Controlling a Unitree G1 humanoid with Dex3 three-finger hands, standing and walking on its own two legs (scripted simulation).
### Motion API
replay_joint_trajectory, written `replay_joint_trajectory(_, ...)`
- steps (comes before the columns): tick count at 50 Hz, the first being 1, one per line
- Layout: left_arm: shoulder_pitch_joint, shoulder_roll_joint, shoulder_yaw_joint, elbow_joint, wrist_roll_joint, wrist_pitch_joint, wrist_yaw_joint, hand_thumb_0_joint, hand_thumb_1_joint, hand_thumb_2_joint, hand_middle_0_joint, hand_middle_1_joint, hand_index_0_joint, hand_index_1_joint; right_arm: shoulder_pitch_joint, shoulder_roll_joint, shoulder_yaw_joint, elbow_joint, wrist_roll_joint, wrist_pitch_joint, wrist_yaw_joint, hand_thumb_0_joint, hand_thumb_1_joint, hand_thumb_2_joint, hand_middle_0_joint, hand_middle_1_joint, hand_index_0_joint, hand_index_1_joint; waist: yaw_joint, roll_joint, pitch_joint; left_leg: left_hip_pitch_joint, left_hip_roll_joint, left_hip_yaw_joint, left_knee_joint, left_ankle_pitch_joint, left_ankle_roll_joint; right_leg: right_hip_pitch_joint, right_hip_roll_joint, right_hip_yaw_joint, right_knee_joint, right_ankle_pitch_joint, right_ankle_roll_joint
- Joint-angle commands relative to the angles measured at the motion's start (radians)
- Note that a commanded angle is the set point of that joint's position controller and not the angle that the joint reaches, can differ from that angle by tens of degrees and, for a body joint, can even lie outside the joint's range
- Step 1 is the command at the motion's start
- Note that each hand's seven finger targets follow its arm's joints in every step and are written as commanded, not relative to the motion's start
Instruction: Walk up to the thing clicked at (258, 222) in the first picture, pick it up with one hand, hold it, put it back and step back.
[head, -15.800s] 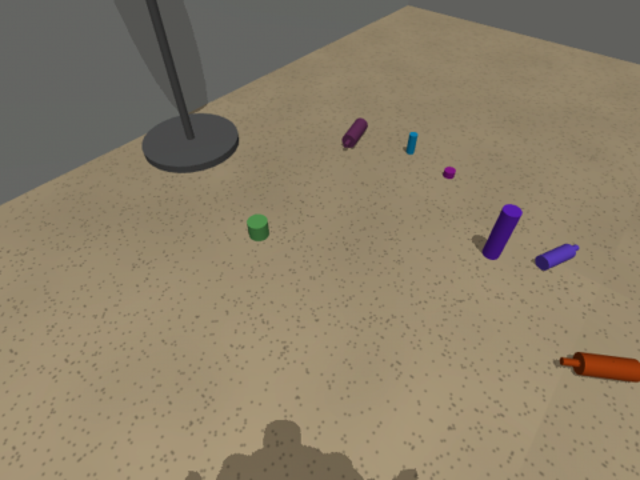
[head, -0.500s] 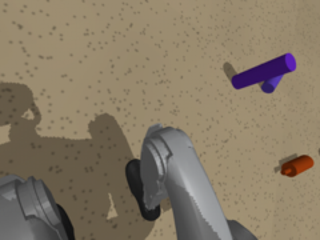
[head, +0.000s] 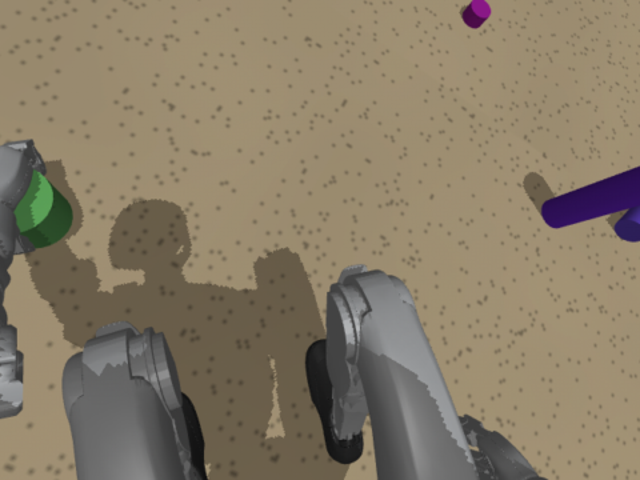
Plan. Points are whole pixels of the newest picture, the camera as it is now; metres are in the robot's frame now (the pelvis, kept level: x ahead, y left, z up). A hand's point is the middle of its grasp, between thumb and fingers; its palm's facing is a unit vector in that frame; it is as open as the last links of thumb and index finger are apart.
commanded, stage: settle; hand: left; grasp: from above
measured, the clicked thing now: (24, 208) +0.48 +0.28 -0.20
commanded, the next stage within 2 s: lift in 0.18 s
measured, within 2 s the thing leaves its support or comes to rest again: neither
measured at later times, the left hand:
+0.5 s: hand out of the picture +0.46 +0.29 -0.11, palm faces -0.47 -0.06 -0.88, open 11.3 cm
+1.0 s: hand out of the picture +0.40 +0.30 +0.04, palm faces -0.43 -0.09 -0.90, open 11.3 cm
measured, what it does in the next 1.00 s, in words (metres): rises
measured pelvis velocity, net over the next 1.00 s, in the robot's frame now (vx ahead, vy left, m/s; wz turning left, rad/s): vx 0.00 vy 0.01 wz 0.08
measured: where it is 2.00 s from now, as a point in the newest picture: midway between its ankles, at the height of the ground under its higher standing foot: (267, 451)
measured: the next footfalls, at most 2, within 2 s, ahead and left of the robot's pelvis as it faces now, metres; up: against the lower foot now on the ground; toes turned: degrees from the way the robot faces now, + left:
none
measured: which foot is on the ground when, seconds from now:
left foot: down 0.00-1.00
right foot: down 0.00-1.00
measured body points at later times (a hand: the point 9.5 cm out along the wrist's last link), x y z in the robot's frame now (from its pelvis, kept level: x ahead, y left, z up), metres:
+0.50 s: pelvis -0.01 +0.00 +0.03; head +0.23 +0.06 +0.41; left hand +0.48 +0.29 -0.06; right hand +0.03 -0.27 -0.08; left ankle +0.07 +0.13 -0.30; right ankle +0.11 -0.13 -0.30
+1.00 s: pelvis +0.00 +0.01 +0.14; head +0.18 +0.05 +0.55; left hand +0.42 +0.30 +0.09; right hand +0.13 -0.26 +0.02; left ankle +0.07 +0.13 -0.30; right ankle +0.11 -0.13 -0.30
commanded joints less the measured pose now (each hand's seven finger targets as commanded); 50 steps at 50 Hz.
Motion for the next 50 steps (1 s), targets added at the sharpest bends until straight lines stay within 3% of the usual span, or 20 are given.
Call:
replay_joint_trajectory(1, -0.368, 0.272, 0.043, -0.171, 0.000, -0.023, 0.030, 0.000, 0.495, 1.075, -0.896, -0.972, -0.896, -0.976, 0.240, -0.245, -0.085, 0.000, 0.007, 0.020, -0.041, 0.000, -0.914, -0.905, 0.200, 0.300, 0.199, 0.300, -0.042, 0.257, -0.698, 0.437, -0.034, 0.107, -0.249, 0.165, 0.030, 0.396, 0.057, -0.053, -0.253, 0.176, -0.061)
replay_joint_trajectory(10, -0.401, 0.251, 0.032, -0.174, 0.030, -0.024, 0.033, 0.000, 0.502, 1.147, -0.905, -0.976, -0.890, -0.992, 0.270, -0.243, -0.101, 0.006, 0.020, 0.038, -0.080, 0.000, -0.910, -0.902, 0.200, 0.300, 0.199, 0.300, -0.033, 0.310, -0.749, 0.540, -0.032, 0.097, -0.304, 0.186, 0.021, 0.360, 0.049, -0.061, -0.251, 0.205, -0.066)
replay_joint_trajectory(11, -0.399, 0.251, 0.026, -0.168, 0.030, -0.020, 0.033, 0.000, 0.497, 1.067, -0.903, -1.026, -0.914, -1.016, 0.262, -0.238, -0.101, 0.005, 0.022, 0.041, -0.082, 0.000, -0.942, -0.917, 0.198, 0.300, 0.199, 0.300, -0.029, 0.321, -0.749, 0.544, -0.030, 0.099, -0.308, 0.190, 0.021, 0.360, 0.049, -0.060, -0.251, 0.208, -0.068)
replay_joint_trajectory(12, -0.385, 0.229, 0.022, -0.150, 0.026, -0.015, 0.029, 0.000, 0.419, 1.094, -0.840, -0.946, -0.834, -0.936, 0.270, -0.239, -0.103, 0.007, 0.024, 0.042, -0.083, 0.000, -0.891, -0.896, 0.201, 0.300, 0.200, 0.300, -0.032, 0.306, -0.732, 0.536, -0.033, 0.095, -0.316, 0.181, 0.022, 0.348, 0.047, -0.061, -0.251, 0.201, -0.069)
replay_joint_trajectory(13, -0.398, 0.257, 0.038, -0.183, 0.023, -0.015, 0.025, 0.000, 0.423, 1.029, -0.854, -0.992, -0.858, -0.988, 0.270, -0.240, -0.108, 0.006, 0.029, 0.044, -0.086, 0.000, -0.940, -0.916, 0.199, 0.300, 0.199, 0.300, -0.016, 0.326, -0.749, 0.542, -0.035, 0.090, -0.335, 0.164, 0.021, 0.337, 0.045, -0.060, -0.251, 0.185, -0.071)
replay_joint_trajectory(14, -0.370, 0.234, 0.023, -0.167, 0.019, -0.008, 0.015, 0.000, 0.383, 1.060, -0.813, -0.912, -0.797, -0.908, 0.268, -0.232, -0.109, -0.001, 0.029, 0.048, -0.088, 0.000, -0.892, -0.896, 0.201, 0.300, 0.200, 0.300, -0.018, 0.324, -0.742, 0.552, -0.032, 0.098, -0.340, 0.162, 0.022, 0.355, 0.047, -0.057, -0.263, 0.183, -0.071)
replay_joint_trajectory(15, -0.369, 0.239, 0.027, -0.192, 0.015, -0.004, 0.006, 0.000, 0.410, 1.003, -0.855, -0.960, -0.858, -0.958, 0.274, -0.231, -0.115, 0.002, 0.031, 0.050, -0.091, 0.000, -0.940, -0.916, 0.199, 0.300, 0.199, 0.300, -0.009, 0.307, -0.767, 0.570, -0.031, 0.105, -0.339, 0.174, 0.024, 0.370, 0.046, -0.052, -0.273, 0.192, -0.068)
replay_joint_trajectory(16, -0.395, 0.255, 0.036, -0.248, 0.012, -0.004, 0.001, 0.000, 0.380, 1.053, -0.816, -0.880, -0.797, -0.878, 0.281, -0.237, -0.119, 0.003, 0.036, 0.054, -0.094, 0.000, -0.889, -0.895, 0.201, 0.300, 0.200, 0.300, 0.000, 0.352, -0.805, 0.586, -0.035, 0.105, -0.355, 0.186, 0.021, 0.378, 0.041, -0.049, -0.271, 0.205, -0.070)
replay_joint_trajectory(17, -0.371, 0.256, 0.035, -0.239, 0.003, 0.000, -0.009, 0.000, 0.400, 1.000, -0.836, -0.960, -0.843, -0.958, 0.276, -0.233, -0.125, -0.001, 0.041, 0.057, -0.095, 0.000, -0.939, -0.915, 0.199, 0.300, 0.199, 0.300, 0.008, 0.342, -0.825, 0.597, -0.033, 0.107, -0.357, 0.188, 0.023, 0.395, 0.043, -0.045, -0.272, 0.207, -0.071)
replay_joint_trajectory(18, -0.355, 0.239, 0.031, -0.240, -0.005, 0.006, -0.019, 0.000, 0.350, 1.048, -0.786, -0.880, -0.770, -0.878, 0.276, -0.231, -0.131, 0.001, 0.046, 0.061, -0.098, 0.000, -0.893, -0.896, 0.201, 0.300, 0.200, 0.300, 0.010, 0.330, -0.811, 0.594, -0.034, 0.107, -0.367, 0.188, 0.024, 0.389, 0.041, -0.043, -0.280, 0.205, -0.071)
replay_joint_trajectory(19, -0.346, 0.229, 0.030, -0.242, -0.005, 0.008, -0.027, 0.000, 0.385, 0.989, -0.823, -0.960, -0.830, -0.956, 0.288, -0.228, -0.132, 0.003, 0.047, 0.065, -0.099, 0.000, -0.938, -0.915, 0.199, 0.300, 0.199, 0.300, 0.003, 0.316, -0.798, 0.598, -0.033, 0.106, -0.373, 0.196, 0.023, 0.394, 0.039, -0.044, -0.286, 0.215, -0.069)
replay_joint_trajectory(25, -0.308, 0.234, 0.035, -0.334, -0.040, 0.010, -0.078, 0.000, 0.503, 1.084, -0.890, -0.983, -0.893, -0.979, 0.286, -0.216, -0.155, -0.006, 0.068, 0.084, -0.122, 0.000, -0.921, -0.908, 0.200, 0.300, 0.199, 0.300, 0.033, 0.289, -0.819, 0.613, -0.035, 0.115, -0.414, 0.176, 0.031, 0.437, 0.036, -0.022, -0.336, 0.194, -0.069)
replay_joint_trajectory(26, -0.279, 0.202, 0.021, -0.335, -0.045, 0.009, -0.086, 0.000, 0.480, 1.072, -0.878, -0.971, -0.879, -0.969, 0.281, -0.209, -0.157, -0.010, 0.070, 0.086, -0.123, 0.000, -0.922, -0.908, 0.200, 0.300, 0.199, 0.300, 0.032, 0.264, -0.803, 0.614, -0.034, 0.114, -0.421, 0.167, 0.031, 0.447, 0.038, -0.022, -0.348, 0.184, -0.068)
replay_joint_trajectory(29, -0.244, 0.208, 0.034, -0.400, -0.060, 0.007, -0.102, 0.000, 0.480, 1.085, -0.867, -0.991, -0.872, -0.985, 0.281, -0.208, -0.167, -0.018, 0.082, 0.093, -0.133, 0.000, -0.919, -0.907, 0.200, 0.300, 0.200, 0.300, 0.049, 0.252, -0.827, 0.639, -0.036, 0.114, -0.451, 0.178, 0.033, 0.477, 0.033, -0.013, -0.377, 0.195, -0.064)
replay_joint_trajectory(34, -0.214, 0.168, 0.011, -0.522, -0.084, 0.014, -0.128, 0.000, 0.461, 1.109, -0.845, -1.033, -0.853, -1.025, 0.264, -0.197, -0.181, -0.043, 0.097, 0.104, -0.147, 0.000, -0.920, -0.908, 0.200, 0.300, 0.200, 0.300, 0.060, 0.259, -0.849, 0.717, -0.030, 0.097, -0.526, 0.176, 0.030, 0.514, 0.034, -0.010, -0.425, 0.198, -0.063)
replay_joint_trajectory(36, -0.152, 0.182, 0.028, -0.547, -0.099, 0.024, -0.130, 0.000, 0.472, 1.116, -0.848, -1.040, -0.856, -1.031, 0.257, -0.192, -0.185, -0.057, 0.103, 0.108, -0.153, 0.000, -0.918, -0.907, 0.200, 0.300, 0.200, 0.300, 0.087, 0.216, -0.879, 0.727, -0.035, 0.113, -0.542, 0.175, 0.036, 0.573, 0.035, 0.001, -0.469, 0.188, -0.060)
replay_joint_trajectory(37, -0.129, 0.145, 0.009, -0.555, -0.109, 0.029, -0.136, 0.000, 0.472, 1.119, -0.847, -1.044, -0.856, -1.034, 0.254, -0.182, -0.183, -0.062, 0.105, 0.110, -0.156, 0.000, -0.917, -0.907, 0.200, 0.300, 0.200, 0.300, 0.078, 0.203, -0.855, 0.721, -0.033, 0.117, -0.556, 0.173, 0.036, 0.591, 0.037, 0.003, -0.490, 0.186, -0.057)
replay_joint_trajectory(39, -0.097, 0.145, 0.009, -0.576, -0.121, 0.040, -0.147, 0.000, 0.480, 1.084, -0.849, -1.024, -0.861, -1.011, 0.239, -0.181, -0.187, -0.062, 0.110, 0.114, -0.166, 0.000, -0.918, -0.907, 0.200, 0.300, 0.200, 0.300, 0.088, 0.176, -0.838, 0.742, -0.034, 0.114, -0.581, 0.159, 0.039, 0.610, 0.036, 0.009, -0.525, 0.172, -0.056)
replay_joint_trajectory(42, -0.109, 0.132, -0.001, -0.685, -0.134, 0.048, -0.160, 0.000, 0.458, 1.084, -0.828, -1.034, -0.841, -1.020, 0.223, -0.175, -0.199, -0.076, 0.120, 0.118, -0.181, 0.000, -0.916, -0.906, 0.200, 0.300, 0.200, 0.300, 0.107, 0.227, -0.886, 0.845, -0.028, 0.094, -0.650, 0.168, 0.030, 0.651, 0.037, 0.010, -0.545, 0.186, -0.058)
replay_joint_trajectory(50, 0.039, 0.046, -0.029, -0.738, -0.161, 0.105, -0.170, 0.000, 0.455, 1.086, -0.815, -1.052, -0.832, -1.034, 0.175, -0.146, -0.201, -0.081, 0.142, 0.132, -0.220, 0.000, -0.913, -0.905, 0.200, 0.300, 0.200, 0.300, 0.117, 0.172, -0.801, 1.018, -0.020, 0.073, -0.826, 0.200, 0.024, 0.780, 0.035, 0.016, -0.700, 0.206, -0.049)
